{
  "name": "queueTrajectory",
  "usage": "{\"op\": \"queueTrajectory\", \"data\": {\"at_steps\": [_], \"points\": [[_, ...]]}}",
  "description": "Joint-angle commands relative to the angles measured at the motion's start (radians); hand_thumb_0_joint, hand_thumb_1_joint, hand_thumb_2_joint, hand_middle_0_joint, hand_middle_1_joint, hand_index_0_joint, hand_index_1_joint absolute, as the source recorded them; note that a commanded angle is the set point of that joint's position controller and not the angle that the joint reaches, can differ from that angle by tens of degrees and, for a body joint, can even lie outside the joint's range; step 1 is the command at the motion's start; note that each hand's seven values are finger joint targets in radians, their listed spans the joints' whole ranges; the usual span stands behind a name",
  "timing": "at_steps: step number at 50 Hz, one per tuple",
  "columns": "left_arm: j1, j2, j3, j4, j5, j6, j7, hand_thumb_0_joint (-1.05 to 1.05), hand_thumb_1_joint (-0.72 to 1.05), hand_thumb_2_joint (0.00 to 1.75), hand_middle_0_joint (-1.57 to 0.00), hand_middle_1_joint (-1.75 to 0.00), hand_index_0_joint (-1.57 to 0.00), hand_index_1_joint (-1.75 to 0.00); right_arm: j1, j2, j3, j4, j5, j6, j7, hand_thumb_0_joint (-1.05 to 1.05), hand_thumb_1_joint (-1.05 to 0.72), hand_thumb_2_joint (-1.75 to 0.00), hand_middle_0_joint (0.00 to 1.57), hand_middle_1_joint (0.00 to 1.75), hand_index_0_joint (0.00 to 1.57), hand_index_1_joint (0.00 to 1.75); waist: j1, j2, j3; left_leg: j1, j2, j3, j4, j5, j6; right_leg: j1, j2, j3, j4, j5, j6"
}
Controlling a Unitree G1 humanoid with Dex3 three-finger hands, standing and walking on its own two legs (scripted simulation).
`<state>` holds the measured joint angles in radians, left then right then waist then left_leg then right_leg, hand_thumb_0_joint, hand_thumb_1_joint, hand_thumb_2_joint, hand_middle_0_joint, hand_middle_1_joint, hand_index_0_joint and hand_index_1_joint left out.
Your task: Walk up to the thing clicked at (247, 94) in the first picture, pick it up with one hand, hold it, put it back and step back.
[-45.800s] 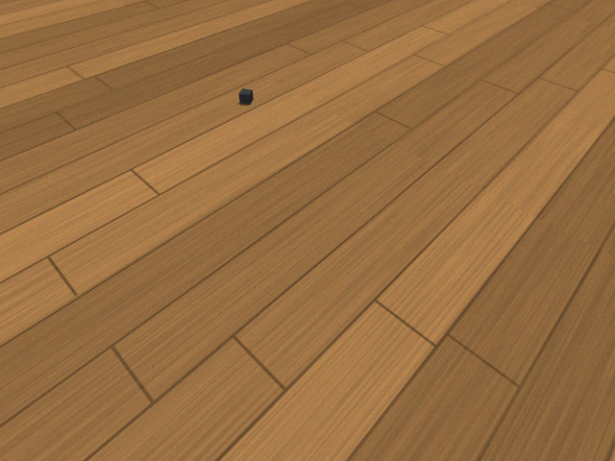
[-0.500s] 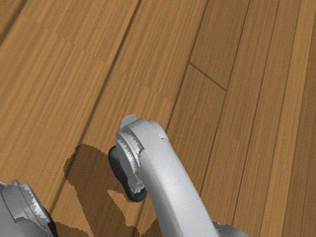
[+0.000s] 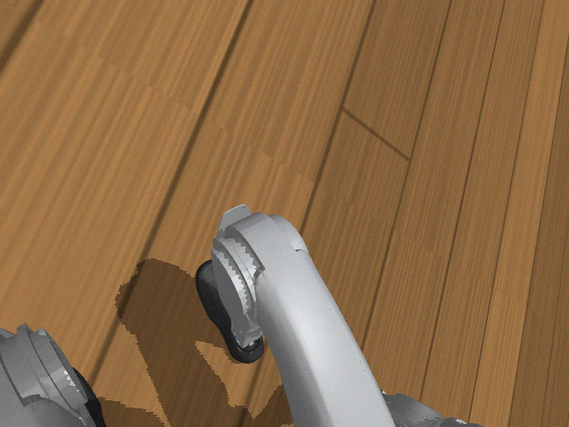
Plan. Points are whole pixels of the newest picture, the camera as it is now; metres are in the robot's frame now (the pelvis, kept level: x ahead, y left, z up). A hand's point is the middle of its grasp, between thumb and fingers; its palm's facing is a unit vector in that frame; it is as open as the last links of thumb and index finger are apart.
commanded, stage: rest palm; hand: left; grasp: from above
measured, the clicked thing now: out of the picture +0.49 +0.29 -0.29
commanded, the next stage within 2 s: withdraw in 1.82 s
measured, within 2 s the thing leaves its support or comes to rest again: neither
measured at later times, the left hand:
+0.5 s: hand out of the picture +0.49 +0.28 -0.26, palm faces -0.01 -0.47 -0.88, open 13.9 cm
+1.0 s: hand out of the picture +0.49 +0.28 -0.25, palm faces +0.01 -0.48 -0.88, open 13.9 cm
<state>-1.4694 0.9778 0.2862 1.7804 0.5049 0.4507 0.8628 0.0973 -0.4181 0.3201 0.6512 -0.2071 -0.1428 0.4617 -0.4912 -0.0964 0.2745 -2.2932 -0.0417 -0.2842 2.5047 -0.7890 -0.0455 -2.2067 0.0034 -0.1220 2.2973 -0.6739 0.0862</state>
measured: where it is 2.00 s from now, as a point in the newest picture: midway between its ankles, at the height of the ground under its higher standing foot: (170, 380)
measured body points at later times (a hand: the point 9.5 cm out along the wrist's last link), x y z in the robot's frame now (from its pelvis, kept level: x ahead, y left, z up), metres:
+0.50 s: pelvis +0.00 +0.00 +0.00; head +0.33 +0.09 +0.29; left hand +0.49 +0.30 -0.21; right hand -0.03 -0.26 -0.03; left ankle +0.05 +0.13 -0.29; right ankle +0.11 -0.14 -0.29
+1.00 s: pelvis +0.00 +0.00 +0.00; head +0.33 +0.09 +0.29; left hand +0.49 +0.30 -0.20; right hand -0.01 -0.26 -0.04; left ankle +0.05 +0.13 -0.29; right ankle +0.11 -0.14 -0.29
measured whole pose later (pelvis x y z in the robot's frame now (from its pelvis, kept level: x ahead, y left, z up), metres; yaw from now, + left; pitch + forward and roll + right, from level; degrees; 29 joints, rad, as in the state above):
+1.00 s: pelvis +0.00 +0.00 +0.00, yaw +0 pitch +31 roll -15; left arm -1.46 0.98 0.30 1.77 0.48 0.45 0.86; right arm 0.10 -0.43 0.33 0.65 -0.21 -0.14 0.46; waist -0.49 -0.10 0.29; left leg -2.28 -0.04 -0.29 2.51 -0.80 -0.05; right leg -2.19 -0.01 -0.13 2.30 -0.68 0.08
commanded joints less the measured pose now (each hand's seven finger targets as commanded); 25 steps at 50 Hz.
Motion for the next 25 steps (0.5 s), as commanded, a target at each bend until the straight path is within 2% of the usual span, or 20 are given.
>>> {"op": "queueTrajectory", "data": {"at_steps": [1,5,6,7,9,10,13,16,17,18,19,21,22,25], "points": [[-0.281,0.106,-0.029,-0.094,0.029,-0.003,0.035,0.00,-0.49,1.10,-0.13,-0.98,-0.08,-1.02,0.272,-0.363,-0.083,0.072,-0.001,0.016,-0.003,0.00,-0.89,-0.90,0.20,0.30,0.20,0.30,-0.131,0.540,-0.717,0.481,0.050,0.103,-0.262,0.327,0.055,0.477,0.024,-0.159,-0.153,0.389,-0.091],[-0.278,0.124,-0.027,-0.095,0.036,-0.002,0.029,0.00,-0.50,1.09,-0.12,-0.97,-0.08,-1.01,0.261,-0.361,-0.079,0.070,0.000,0.018,-0.005,0.00,-0.89,-0.90,0.20,0.30,0.20,0.30,-0.131,0.535,-0.699,0.480,0.049,0.099,-0.270,0.311,0.054,0.459,0.023,-0.160,-0.158,0.376,-0.090],[-0.273,0.126,-0.033,-0.082,0.052,0.000,0.031,0.00,-0.51,1.08,-0.11,-0.96,-0.07,-1.01,0.272,-0.362,-0.082,0.085,0.001,0.020,-0.006,0.00,-0.89,-0.90,0.20,0.30,0.20,0.30,-0.128,0.536,-0.702,0.454,0.053,0.104,-0.276,0.300,0.054,0.473,0.029,-0.159,-0.164,0.373,-0.091],[-0.277,0.112,-0.031,-0.096,0.041,0.000,0.031,0.00,-0.50,1.08,-0.12,-0.96,-0.08,-1.01,0.264,-0.364,-0.085,0.067,0.002,0.016,-0.005,0.00,-0.89,-0.90,0.20,0.30,0.20,0.30,-0.126,0.530,-0.702,0.469,0.051,0.101,-0.269,0.312,0.055,0.473,0.023,-0.157,-0.162,0.379,-0.089],[-0.276,0.116,-0.036,-0.090,0.045,0.004,0.032,0.00,-0.51,1.10,-0.11,-0.97,-0.07,-1.02,0.267,-0.370,-0.087,0.081,0.000,0.012,-0.006,0.00,-0.89,-0.90,0.20,0.30,0.20,0.30,-0.131,0.523,-0.696,0.460,0.050,0.104,-0.269,0.302,0.057,0.481,0.026,-0.159,-0.168,0.378,-0.085],[-0.272,0.120,-0.029,-0.095,0.044,0.000,0.035,0.00,-0.51,1.09,-0.11,-0.97,-0.07,-1.02,0.270,-0.367,-0.089,0.069,0.000,0.015,-0.004,0.00,-0.89,-0.90,0.20,0.30,0.20,0.30,-0.125,0.533,-0.711,0.470,0.050,0.100,-0.275,0.316,0.055,0.489,0.026,-0.158,-0.163,0.382,-0.087],[-0.270,0.122,-0.016,-0.104,0.023,0.001,0.041,0.00,-0.51,1.08,-0.10,-0.97,-0.06,-1.01,0.271,-0.378,-0.095,0.048,-0.002,0.017,-0.002,0.00,-0.89,-0.90,0.20,0.30,0.20,0.30,-0.128,0.548,-0.704,0.522,0.052,0.083,-0.273,0.340,0.051,0.472,0.019,-0.168,-0.141,0.387,-0.090],[-0.276,0.133,-0.025,-0.094,0.040,0.003,0.038,0.00,-0.51,1.02,-0.10,-0.95,-0.07,-0.98,0.260,-0.361,-0.083,0.080,-0.002,0.018,-0.006,0.00,-0.89,-0.90,0.20,0.30,0.20,0.30,-0.130,0.533,-0.690,0.466,0.051,0.099,-0.275,0.289,0.059,0.472,0.023,-0.162,-0.165,0.366,-0.089],[-0.276,0.124,-0.024,-0.094,0.033,0.003,0.038,0.00,-0.52,1.05,-0.10,-0.95,-0.06,-0.99,0.258,-0.367,-0.087,0.074,-0.001,0.015,-0.007,0.00,-0.89,-0.90,0.20,0.30,0.20,0.30,-0.134,0.528,-0.688,0.473,0.053,0.094,-0.274,0.294,0.057,0.467,0.020,-0.163,-0.164,0.370,-0.085],[-0.271,0.133,-0.029,-0.088,0.045,0.002,0.037,0.00,-0.52,1.07,-0.10,-0.96,-0.06,-1.00,0.272,-0.364,-0.079,0.083,-0.001,0.013,-0.006,0.00,-0.89,-0.90,0.20,0.30,0.20,0.30,-0.131,0.530,-0.709,0.460,0.053,0.106,-0.272,0.303,0.057,0.494,0.028,-0.156,-0.179,0.382,-0.084],[-0.269,0.118,-0.027,-0.106,0.024,-0.001,0.039,0.00,-0.51,1.08,-0.12,-0.96,-0.07,-1.01,0.274,-0.362,-0.083,0.065,-0.002,0.013,-0.006,0.00,-0.89,-0.90,0.20,0.30,0.20,0.30,-0.129,0.530,-0.714,0.479,0.052,0.103,-0.270,0.332,0.053,0.508,0.025,-0.156,-0.166,0.395,-0.085],[-0.280,0.134,-0.015,-0.094,0.021,-0.001,0.052,0.00,-0.51,1.06,-0.10,-0.96,-0.06,-1.00,0.265,-0.373,-0.086,0.069,-0.006,0.011,-0.005,0.00,-0.89,-0.90,0.20,0.30,0.20,0.30,-0.129,0.537,-0.698,0.493,0.057,0.090,-0.273,0.332,0.054,0.494,0.018,-0.167,-0.156,0.398,-0.084],[-0.269,0.130,-0.027,-0.090,0.030,0.001,0.048,0.00,-0.52,1.03,-0.09,-0.96,-0.06,-0.99,0.280,-0.367,-0.083,0.079,-0.006,0.011,-0.003,0.00,-0.89,-0.90,0.20,0.30,0.20,0.30,-0.132,0.541,-0.706,0.477,0.053,0.105,-0.266,0.325,0.056,0.506,0.026,-0.159,-0.166,0.397,-0.084],[-0.266,0.129,-0.014,-0.113,0.009,-0.005,0.045,0.00,-0.50,1.04,-0.10,-0.95,-0.07,-0.99,0.267,-0.362,-0.081,0.057,-0.004,0.015,-0.002,0.00,-0.89,-0.90,0.20,0.30,0.20,0.30,-0.122,0.547,-0.705,0.493,0.053,0.099,-0.266,0.342,0.055,0.503,0.019,-0.163,-0.150,0.392,-0.087]]}}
